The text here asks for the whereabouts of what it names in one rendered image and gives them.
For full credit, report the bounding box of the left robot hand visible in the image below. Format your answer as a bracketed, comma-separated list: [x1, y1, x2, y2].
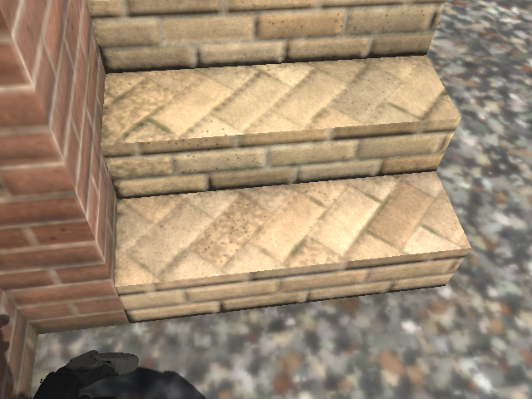
[33, 350, 139, 399]

